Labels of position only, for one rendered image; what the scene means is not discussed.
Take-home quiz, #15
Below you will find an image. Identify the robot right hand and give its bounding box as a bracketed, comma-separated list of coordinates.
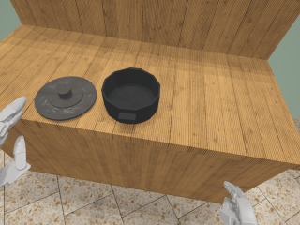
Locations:
[219, 181, 258, 225]

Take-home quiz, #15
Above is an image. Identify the lid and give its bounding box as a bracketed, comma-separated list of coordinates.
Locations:
[34, 76, 97, 121]

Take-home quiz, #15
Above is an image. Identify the pot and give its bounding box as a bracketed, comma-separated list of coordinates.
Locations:
[101, 67, 160, 125]

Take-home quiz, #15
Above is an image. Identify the robot left hand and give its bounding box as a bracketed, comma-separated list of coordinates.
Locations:
[0, 96, 31, 188]

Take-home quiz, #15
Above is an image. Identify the knob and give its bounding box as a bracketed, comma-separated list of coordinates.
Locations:
[57, 85, 72, 98]

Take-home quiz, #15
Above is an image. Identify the table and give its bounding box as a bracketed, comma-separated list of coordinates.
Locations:
[0, 0, 300, 204]

